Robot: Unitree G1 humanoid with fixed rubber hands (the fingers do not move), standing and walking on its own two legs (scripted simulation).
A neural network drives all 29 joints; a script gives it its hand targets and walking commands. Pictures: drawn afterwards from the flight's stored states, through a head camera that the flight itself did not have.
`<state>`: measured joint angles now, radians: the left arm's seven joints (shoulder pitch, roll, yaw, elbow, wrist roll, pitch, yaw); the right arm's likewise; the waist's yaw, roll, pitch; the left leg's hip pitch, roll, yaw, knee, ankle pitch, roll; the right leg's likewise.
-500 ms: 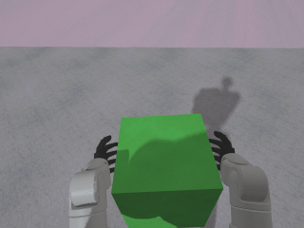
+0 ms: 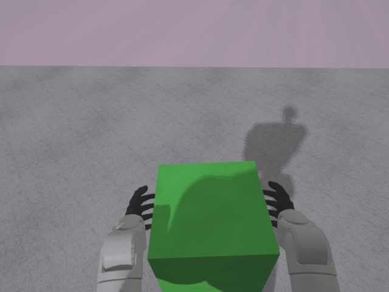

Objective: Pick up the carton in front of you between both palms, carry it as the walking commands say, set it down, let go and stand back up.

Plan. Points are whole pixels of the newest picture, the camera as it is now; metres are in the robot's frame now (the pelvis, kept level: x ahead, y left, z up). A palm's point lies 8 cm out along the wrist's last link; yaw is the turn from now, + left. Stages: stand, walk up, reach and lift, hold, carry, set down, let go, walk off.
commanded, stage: carry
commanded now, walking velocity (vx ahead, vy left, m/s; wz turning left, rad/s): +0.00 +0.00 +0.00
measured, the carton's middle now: (209, 233) +0.27 +0.00 -0.02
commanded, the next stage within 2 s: hold in 0.56 s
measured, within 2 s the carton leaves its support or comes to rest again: neither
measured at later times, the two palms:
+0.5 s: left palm (133, 228) +0.26 +0.15 +0.04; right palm (281, 223) +0.26 -0.14 +0.04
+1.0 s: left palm (131, 234) +0.25 +0.16 +0.02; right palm (272, 223) +0.27 -0.13 +0.02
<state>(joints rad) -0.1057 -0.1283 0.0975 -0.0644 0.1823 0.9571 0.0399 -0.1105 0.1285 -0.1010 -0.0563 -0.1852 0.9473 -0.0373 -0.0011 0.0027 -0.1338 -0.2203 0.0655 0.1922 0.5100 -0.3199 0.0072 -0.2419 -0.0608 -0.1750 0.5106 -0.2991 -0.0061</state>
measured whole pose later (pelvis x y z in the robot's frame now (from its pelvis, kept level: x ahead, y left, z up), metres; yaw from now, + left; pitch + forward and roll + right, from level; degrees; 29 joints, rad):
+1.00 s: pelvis -0.08 +0.00 -0.01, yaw +5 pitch -6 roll +0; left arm -0.62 -0.18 0.52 0.57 0.45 0.54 -0.06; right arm -0.60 0.20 -0.53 0.53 -0.44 0.55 0.04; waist -0.02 0.00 0.17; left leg -0.26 -0.01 0.01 0.61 -0.25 0.03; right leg -0.25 0.00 -0.01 0.60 -0.25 -0.01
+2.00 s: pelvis -0.12 -0.01 -0.25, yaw +5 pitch +46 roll -1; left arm -1.01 0.00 0.44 0.61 0.21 0.31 0.04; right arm -1.02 0.02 -0.46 0.62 -0.20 0.29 -0.06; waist 0.01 -0.02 -0.10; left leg -1.97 -0.03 -0.01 1.66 -0.49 0.00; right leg -1.95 0.04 0.00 1.66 -0.52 0.00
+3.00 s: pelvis -0.13 -0.02 -0.40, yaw +5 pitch +39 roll +0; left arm -1.43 0.25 0.28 0.93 0.00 0.25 0.08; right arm -1.43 -0.22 -0.25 0.95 0.02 0.22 -0.13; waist 0.03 -0.01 0.32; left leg -2.29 -0.03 0.00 2.19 -0.58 0.00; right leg -2.28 0.06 -0.01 2.20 -0.60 0.01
